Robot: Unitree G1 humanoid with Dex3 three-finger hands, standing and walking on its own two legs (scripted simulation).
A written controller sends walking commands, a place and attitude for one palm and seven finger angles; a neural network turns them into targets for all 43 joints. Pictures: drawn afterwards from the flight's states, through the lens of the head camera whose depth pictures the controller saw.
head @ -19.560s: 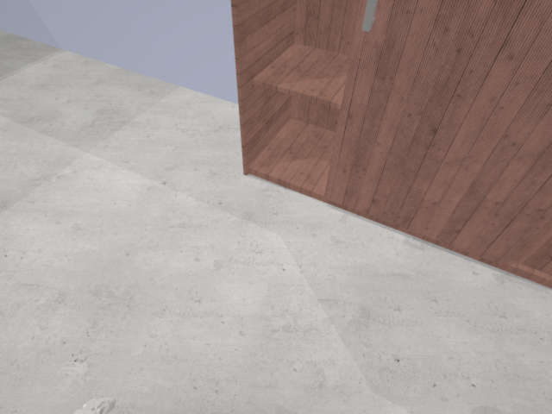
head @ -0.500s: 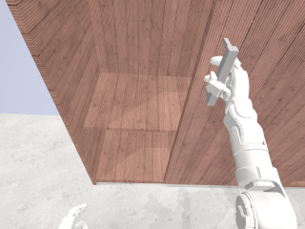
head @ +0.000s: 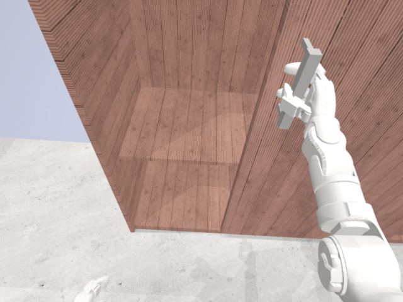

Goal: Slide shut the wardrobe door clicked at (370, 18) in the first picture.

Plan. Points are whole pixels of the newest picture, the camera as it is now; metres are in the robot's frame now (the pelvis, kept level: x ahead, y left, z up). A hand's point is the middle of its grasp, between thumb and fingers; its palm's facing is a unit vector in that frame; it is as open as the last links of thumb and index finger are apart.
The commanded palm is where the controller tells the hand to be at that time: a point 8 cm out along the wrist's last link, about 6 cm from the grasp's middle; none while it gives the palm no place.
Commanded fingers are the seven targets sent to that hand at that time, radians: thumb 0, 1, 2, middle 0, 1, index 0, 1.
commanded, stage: step sideways, sliding the door along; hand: right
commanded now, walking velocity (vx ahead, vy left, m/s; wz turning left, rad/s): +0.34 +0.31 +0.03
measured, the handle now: (294, 86) +0.50 -0.15 +0.19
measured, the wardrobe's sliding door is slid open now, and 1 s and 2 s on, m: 0.43 0.39 0.15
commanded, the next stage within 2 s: none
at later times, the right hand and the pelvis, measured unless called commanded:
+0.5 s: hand (281, 100) +0.46 -0.11 +0.18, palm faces +0.24 +0.97 -0.07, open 6.1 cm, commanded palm +0.43 -0.09 +0.19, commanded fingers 0.00 -0.90 -0.90 0.45 1.40 0.45 1.40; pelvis +0.02 +0.08 +0.00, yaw -4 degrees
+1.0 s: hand (257, 95) +0.47 -0.07 +0.18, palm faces +0.48 +0.88 -0.03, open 6.6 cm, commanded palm +0.43 -0.01 +0.17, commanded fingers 0.00 -0.90 -0.90 0.45 1.40 0.45 1.40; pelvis +0.14 +0.18 +0.00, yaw -9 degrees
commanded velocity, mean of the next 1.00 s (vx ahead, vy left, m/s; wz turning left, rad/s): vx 0.02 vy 0.18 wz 0.14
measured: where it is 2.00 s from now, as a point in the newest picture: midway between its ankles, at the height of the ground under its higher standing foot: outside the picture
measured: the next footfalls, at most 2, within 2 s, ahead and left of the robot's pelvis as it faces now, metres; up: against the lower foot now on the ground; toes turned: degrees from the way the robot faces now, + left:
left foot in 0.72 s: +0.24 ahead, +0.30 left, +0.00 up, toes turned -3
right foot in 0.90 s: +0.17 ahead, +0.02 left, +0.00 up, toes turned -14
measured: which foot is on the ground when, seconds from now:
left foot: down 0.00-0.38, up 0.40-0.70, down 0.72-1.00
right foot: down 0.00-0.76, up 0.78-0.88, down 0.90-1.00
